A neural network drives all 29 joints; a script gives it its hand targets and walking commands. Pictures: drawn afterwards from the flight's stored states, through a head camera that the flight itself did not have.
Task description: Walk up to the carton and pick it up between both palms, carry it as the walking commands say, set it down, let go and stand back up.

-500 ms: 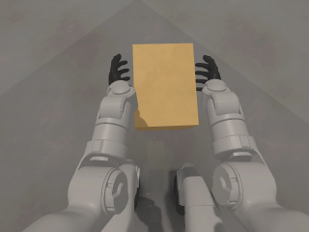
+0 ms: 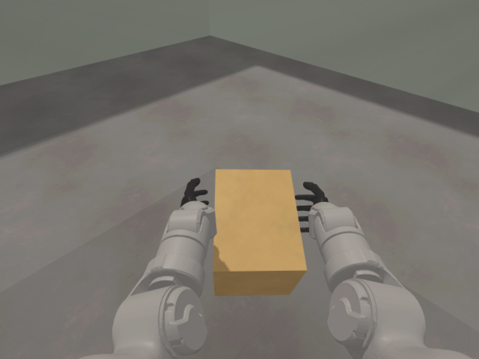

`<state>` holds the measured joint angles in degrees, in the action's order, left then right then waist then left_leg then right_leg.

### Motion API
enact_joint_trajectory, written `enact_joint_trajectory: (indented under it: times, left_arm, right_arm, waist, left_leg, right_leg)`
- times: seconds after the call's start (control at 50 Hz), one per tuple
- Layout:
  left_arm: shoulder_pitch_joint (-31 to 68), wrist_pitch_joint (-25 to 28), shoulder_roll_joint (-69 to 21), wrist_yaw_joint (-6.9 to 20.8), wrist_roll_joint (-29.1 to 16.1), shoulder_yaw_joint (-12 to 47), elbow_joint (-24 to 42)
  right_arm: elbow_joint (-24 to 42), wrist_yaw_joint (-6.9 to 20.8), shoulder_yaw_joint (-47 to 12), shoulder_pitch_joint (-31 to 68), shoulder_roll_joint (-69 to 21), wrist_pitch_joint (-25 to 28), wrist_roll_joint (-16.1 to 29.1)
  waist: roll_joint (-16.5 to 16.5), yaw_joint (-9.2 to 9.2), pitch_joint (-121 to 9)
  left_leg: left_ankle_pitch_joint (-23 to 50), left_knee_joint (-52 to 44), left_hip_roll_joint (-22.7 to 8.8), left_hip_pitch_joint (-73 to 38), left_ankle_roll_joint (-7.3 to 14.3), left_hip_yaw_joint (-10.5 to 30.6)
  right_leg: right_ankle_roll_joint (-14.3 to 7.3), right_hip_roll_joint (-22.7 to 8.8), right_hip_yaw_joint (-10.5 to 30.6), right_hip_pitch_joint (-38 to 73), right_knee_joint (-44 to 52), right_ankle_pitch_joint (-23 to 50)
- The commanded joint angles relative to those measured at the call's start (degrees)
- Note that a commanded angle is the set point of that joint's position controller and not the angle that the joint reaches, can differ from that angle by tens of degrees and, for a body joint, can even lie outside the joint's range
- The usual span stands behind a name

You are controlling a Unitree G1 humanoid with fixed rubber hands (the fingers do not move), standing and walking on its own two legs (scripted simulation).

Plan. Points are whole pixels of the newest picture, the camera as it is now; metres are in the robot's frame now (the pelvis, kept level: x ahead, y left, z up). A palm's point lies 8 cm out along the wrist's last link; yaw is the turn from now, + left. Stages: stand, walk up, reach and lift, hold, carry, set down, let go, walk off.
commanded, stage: reach and lift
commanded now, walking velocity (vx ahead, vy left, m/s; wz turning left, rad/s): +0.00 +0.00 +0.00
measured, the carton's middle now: (252, 232) +0.40 +0.00 +0.01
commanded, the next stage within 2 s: hold in 1.52 s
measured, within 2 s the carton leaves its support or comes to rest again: neither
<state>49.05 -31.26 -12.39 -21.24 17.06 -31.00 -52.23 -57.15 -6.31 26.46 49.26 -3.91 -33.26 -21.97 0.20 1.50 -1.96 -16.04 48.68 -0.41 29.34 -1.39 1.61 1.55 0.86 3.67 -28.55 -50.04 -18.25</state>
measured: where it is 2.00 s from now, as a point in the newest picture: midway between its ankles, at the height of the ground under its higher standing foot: outside the picture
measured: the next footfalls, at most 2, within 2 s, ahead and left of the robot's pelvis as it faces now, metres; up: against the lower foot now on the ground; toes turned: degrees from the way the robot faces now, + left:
none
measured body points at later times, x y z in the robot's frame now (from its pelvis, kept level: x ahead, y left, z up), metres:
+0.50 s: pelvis +0.05 +0.00 +0.03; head -0.01 -0.01 +0.48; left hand +0.40 +0.11 +0.10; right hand +0.40 -0.12 +0.08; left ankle +0.11 +0.13 -0.69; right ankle +0.09 -0.13 -0.69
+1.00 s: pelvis +0.04 +0.00 +0.03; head -0.04 +0.00 +0.47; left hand +0.36 +0.12 +0.09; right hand +0.37 -0.12 +0.08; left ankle +0.11 +0.13 -0.69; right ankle +0.09 -0.13 -0.69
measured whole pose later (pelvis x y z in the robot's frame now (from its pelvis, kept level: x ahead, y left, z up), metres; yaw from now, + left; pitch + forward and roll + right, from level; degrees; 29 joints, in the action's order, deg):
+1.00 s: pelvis +0.04 +0.00 +0.03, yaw +0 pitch -4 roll +0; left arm 34.5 -38.5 -15.0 -20.2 17.5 -22.6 -41.8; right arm -42.5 -7.5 21.9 33.2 -10.5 -41.4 -21.4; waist 0.2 1.3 -6.6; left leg -13.4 36.7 -0.3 19.2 -1.5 1.6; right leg 1.3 0.5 4.1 -18.6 -38.4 -15.7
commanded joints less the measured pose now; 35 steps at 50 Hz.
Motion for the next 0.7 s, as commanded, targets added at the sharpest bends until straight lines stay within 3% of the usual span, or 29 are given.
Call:
enact_joint_trajectory:
  times: [0.0, 0.02, 0.04, 0.06, 0.08, 0.1, 0.12, 0.14, 0.16, 0.18, 0.2, 0.22, 0.24, 0.26, 0.3, 0.32, 0.34, 0.38, 0.4, 0.42, 0.44, 0.46, 0.48, 0.5, 0.52, 0.54, 0.58, 0.62, 0.68]
  left_arm:
    - [31.65, -1.7, -55.43, 30.1, -6.22, 13.24, -6.44]
    - [33.37, -1.21, -55.69, 30.39, -6.24, 13.89, -5.14]
    - [33.21, -1.98, -53.35, 30.24, -6.76, 14.23, -3.41]
    - [35.86, -1.52, -54.46, 30.46, -7.64, 16.28, -1.69]
    - [39.07, -1.0, -55.09, 30.2, -9.85, 18.94, 2.58]
    - [41.41, -1.01, -56.81, 30.38, -11.84, 21.72, 6.03]
    - [43.3, -0.82, -56.22, 29.87, -13.27, 22.84, 8.77]
    - [39.33, -1.76, -56.51, 29.92, -13.47, 22.38, 6.49]
    - [40.98, -1.67, -58.42, 30.03, -15.7, 25.91, 10.31]
    - [37.68, -2.65, -59.59, 30.26, -15.95, 26.61, 8.3]
    - [37.65, -3.16, -61.26, 30.6, -16.66, 27.8, 8.99]
    - [36.48, -3.56, -61.23, 30.74, -16.36, 26.64, 6.59]
    - [34.11, -4.47, -60.85, 31.3, -15.13, 24.31, 3.57]
    - [33.38, -4.81, -61.33, 31.88, -15.92, 25.8, 3.18]
    - [26.84, -5.81, -63.96, 32.05, -14.95, 25.68, 3.22]
    - [29.48, -5.76, -61.43, 32.3, -14.95, 24.83, 3.38]
    - [27.33, -6.41, -63.08, 32.78, -14.93, 25.15, 1.56]
    - [19.71, -6.61, -63.53, 32.9, -13.55, 24.33, 0.86]
    - [23.36, -5.66, -65.53, 32.99, -15.68, 27.56, 6.57]
    - [18.38, -5.87, -65.03, 33.16, -15.55, 26.9, 4.82]
    - [17.71, -6.04, -64.34, 33.14, -14.86, 26.97, 6.05]
    - [19.18, -6.39, -63.4, 33.06, -14.04, 25.79, 5.66]
    - [17.01, -6.61, -63.91, 32.86, -13.79, 26.3, 5.13]
    - [21.6, -5.96, -63.73, 32.7, -15.69, 29.42, 10.86]
    - [18.67, -6.65, -65.71, 32.88, -15.47, 30.79, 8.2]
    - [21.86, -5.71, -65.02, 32.6, -17.01, 32.08, 13.36]
    - [21.77, -5.86, -64.59, 32.82, -16.76, 32.04, 13.15]
    - [20.98, -6.8, -64.97, 32.66, -16.58, 32.6, 12.32]
    - [21.83, -5.97, -64.35, 32.68, -16.94, 33.57, 15.01]
  right_arm:
    - [3.85, 15.66, -11.05, 40.85, -63.67, 5.63, 14.88]
    - [5.09, 15.69, -12.67, 41.29, -65.16, 5.57, 15.05]
    - [2.55, 15.46, -12.99, 38.24, -65.88, 4.5, 14.31]
    - [4.97, 15.44, -13.14, 41.25, -66.19, 5.69, 15.8]
    - [6.22, 15.46, -15.63, 41.53, -67.51, 5.84, 17.41]
    - [7.98, 15.3, -16.95, 42.31, -67.95, 5.51, 18.12]
    - [9.73, 15.52, -19.67, 43.32, -70.04, 5.32, 19.54]
    - [13.21, 15.42, -22.49, 45.81, -70.23, 5.03, 21.21]
    - [17.79, 14.91, -24.01, 45.55, -71.63, 5.04, 21.87]
    - [21.08, 14.59, -24.99, 46.12, -71.05, 4.73, 22.59]
    - [19.96, 14.38, -24.4, 43.17, -72.11, 3.81, 21.92]
    - [20.36, 13.74, -25.23, 40.52, -73.66, 2.92, 20.56]
    - [17.76, 13.62, -23.54, 39.41, -74.39, 1.95, 20.01]
    - [17.41, 13.06, -22.55, 36.91, -72.73, 1.49, 19.13]
    - [14.65, 13.69, -21.36, 29.64, -74.63, 0.17, 17.83]
    - [12.55, 13.66, -18.96, 29.78, -74.17, -0.31, 16.92]
    - [11.72, 13.78, -18.19, 26.84, -72.49, -0.81, 16.25]
    - [17.6, 14.34, -23.07, 26.49, -74.97, -0.81, 17.9]
    - [25.11, 14.35, -26.76, 32.86, -75.69, 0.34, 21.44]
    - [27.05, 13.86, -28.06, 31.0, -75.32, 0.07, 21.09]
    - [25.56, 13.81, -27.75, 29.49, -75.87, -0.56, 20.85]
    - [23.07, 13.64, -26.68, 29.05, -75.8, -1.29, 19.86]
    - [24.79, 13.92, -28.01, 27.4, -75.12, -1.37, 20.48]
    - [23.64, 14.07, -27.5, 27.44, -74.58, -1.36, 20.15]
    - [23.44, 14.33, -27.67, 26.51, -74.14, -1.53, 20.37]
    - [26.96, 14.56, -30.1, 28.06, -75.58, -1.14, 21.37]
    - [26.63, 14.79, -30.7, 28.87, -74.76, -1.61, 21.28]
    - [26.34, 14.43, -30.49, 27.73, -74.84, -1.98, 20.57]
    - [26.41, 14.83, -31.85, 27.83, -76.09, -1.9, 21.85]
  waist:
    - [0.57, 0.14, -19.88]
    - [1.46, 0.97, -19.63]
    - [2.68, 0.44, -17.85]
    - [0.38, -0.06, -19.36]
    - [2.42, -0.09, -21.23]
    - [0.18, -0.8, -24.14]
    - [0.71, 0.94, -29.48]
    - [3.35, 1.38, -29.46]
    - [0.35, 0.2, -35.1]
    - [1.03, 0.04, -34.95]
    - [1.59, -1.03, -35.99]
    - [4.21, -2.15, -35.41]
    - [4.71, -1.25, -31.74]
    - [5.03, -4.36, -29.08]
    - [2.25, -3.09, -29.16]
    - [3.94, -4.53, -28.37]
    - [2.9, -5.58, -25.04]
    - [4.94, -2.49, -29.08]
    - [2.32, -1.19, -35.71]
    - [4.06, -1.21, -36.46]
    - [3.39, -0.65, -35.38]
    - [3.26, 0.19, -32.05]
    - [3.1, -0.2, -30.76]
    - [2.14, -1.56, -30.23]
    - [2.95, -1.97, -31.09]
    - [2.32, -1.66, -34.15]
    - [3.38, -0.38, -32.67]
    - [3.68, -1.72, -28.48]
    - [3.92, -0.12, -33.69]
  left_leg:
    - [-10.03, -16.76, 6.43, -21.32, 1.54, -0.59]
    - [-8.36, -16.73, 6.59, -21.99, 1.33, -1.38]
    - [-7.16, -17.12, 6.96, -22.77, 1.01, -2.27]
    - [-8.18, -16.45, 7.0, -24.16, 1.0, -1.94]
    - [-6.12, -16.7, 6.83, -25.12, 0.92, -1.74]
    - [-4.86, -17.17, 6.71, -25.13, 0.58, -1.76]
    - [-2.57, -18.83, 6.37, -25.56, 0.6, -2.29]
    - [0.45, -18.9, 6.53, -26.57, 0.77, -2.38]
    - [2.44, -18.96, 6.84, -26.96, 0.57, -2.66]
    - [3.44, -18.27, 7.19, -25.7, 0.37, -2.64]
    - [5.82, -19.05, 6.98, -23.83, 0.34, -2.41]
    - [4.05, -19.12, 6.59, -23.73, 0.49, -2.35]
    - [1.12, -18.58, 7.18, -22.14, 0.64, -2.78]
    - [1.77, -19.89, 7.33, -22.12, 0.33, -2.27]
    - [7.45, -20.35, 7.51, -22.51, -0.06, -1.92]
    - [4.85, -20.67, 7.39, -21.73, -0.11, -2.09]
    - [4.71, -22.3, 7.22, -20.23, -0.14, -2.09]
    - [11.11, -21.31, 7.69, -22.32, 0.21, -2.5]
    - [16.35, -20.02, 7.37, -23.85, 0.14, -2.23]
    - [18.75, -20.11, 7.83, -23.17, 0.09, -1.76]
    - [19.44, -20.1, 8.21, -23.37, 0.09, -1.91]
    - [15.73, -20.83, 8.26, -21.58, -0.13, -2.46]
    - [17.14, -20.84, 8.08, -23.85, 0.1, -1.31]
    - [16.98, -21.13, 8.21, -24.62, -0.33, -1.13]
    - [17.65, -20.93, 7.94, -24.77, -0.63, -1.05]
    - [19.0, -20.78, 7.8, -24.4, -0.69, -0.41]
    - [17.75, -20.2, 7.88, -24.18, -0.61, -0.18]
    - [15.8, -20.4, 7.98, -22.97, -0.38, -0.17]
    - [15.6, -20.1, 7.93, -22.86, -0.06, -0.21]
  right_leg:
    - [-3.89, 2.14, 0.61, 3.22, 22.81, -16.74]
    - [-4.27, 1.58, 0.93, 3.16, 24.22, -16.47]
    - [-3.6, 2.02, 1.3, 3.76, 25.45, -16.9]
    - [-4.4, 1.14, 1.74, 1.74, 25.52, -18.31]
    - [-4.25, 1.34, 1.24, 4.0, 25.29, -14.99]
    - [-3.91, 1.59, 1.14, 7.21, 24.54, -12.52]
    - [-3.27, 2.22, 0.05, 11.05, 24.1, -8.25]
    - [-2.4, 2.64, -0.38, 12.45, 23.69, -4.23]
    - [-2.06, 3.17, 0.22, 16.77, 22.64, 0.65]
    - [-2.04, 3.2, -0.2, 17.45, 22.09, 1.82]
    - [-1.63, 3.69, -0.57, 20.95, 22.0, 6.88]
    - [-1.07, 3.66, -0.85, 19.61, 22.03, 5.54]
    - [-0.92, 3.06, 0.29, 17.21, 23.11, 1.38]
    - [-0.45, 3.44, -0.47, 17.63, 23.31, 4.53]
    - [-0.35, 3.38, -0.94, 18.26, 23.29, 12.04]
    - [0.03, 3.54, -1.07, 18.17, 23.77, 9.47]
    - [-0.14, 3.78, -1.71, 19.02, 24.27, 10.29]
    - [0.83, 3.52, -1.12, 21.92, 24.05, 18.85]
    - [0.62, 3.49, -0.33, 24.7, 22.5, 23.67]
    - [0.84, 3.5, -0.33, 26.67, 22.36, 28.9]
    - [1.21, 3.49, -0.05, 27.81, 22.23, 30.08]
    - [1.16, 3.19, 0.5, 25.3, 23.47, 25.27]
    - [1.06, 3.3, 0.45, 23.05, 23.19, 25.75]
    - [0.83, 3.86, 0.04, 21.7, 23.52, 22.96]
    - [1.06, 3.75, -0.26, 22.66, 23.64, 24.52]
    - [0.68, 4.23, -0.21, 24.09, 22.82, 24.94]
    - [1.03, 3.91, -0.01, 23.78, 22.94, 23.47]
    - [1.01, 3.69, 0.64, 23.49, 22.92, 23.07]
    - [1.35, 3.89, 0.4, 25.47, 22.09, 21.54]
